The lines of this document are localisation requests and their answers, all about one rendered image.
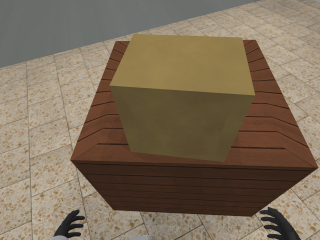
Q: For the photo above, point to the right robot hand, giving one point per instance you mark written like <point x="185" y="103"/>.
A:
<point x="287" y="232"/>

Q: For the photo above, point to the carton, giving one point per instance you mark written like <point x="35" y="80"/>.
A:
<point x="183" y="96"/>

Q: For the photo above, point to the left robot hand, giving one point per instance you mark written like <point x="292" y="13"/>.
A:
<point x="66" y="225"/>

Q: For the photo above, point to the pedestal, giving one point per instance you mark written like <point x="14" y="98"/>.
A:
<point x="268" y="156"/>

